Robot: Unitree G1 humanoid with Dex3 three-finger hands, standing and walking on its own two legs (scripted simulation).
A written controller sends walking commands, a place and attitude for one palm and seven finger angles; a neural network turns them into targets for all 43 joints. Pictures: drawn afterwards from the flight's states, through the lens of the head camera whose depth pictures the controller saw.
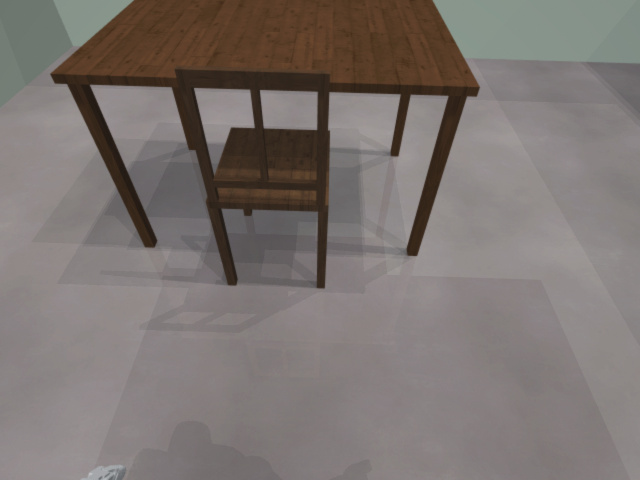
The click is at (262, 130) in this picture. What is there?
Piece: chair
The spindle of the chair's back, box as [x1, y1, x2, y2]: [250, 89, 268, 181]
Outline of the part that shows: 250,89 261,181 267,181 268,176 259,90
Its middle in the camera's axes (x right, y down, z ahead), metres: -0.16 -0.27 +1.03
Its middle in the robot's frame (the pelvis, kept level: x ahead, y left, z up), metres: +0.94 +0.21 -0.10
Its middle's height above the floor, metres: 0.67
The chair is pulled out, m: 0.00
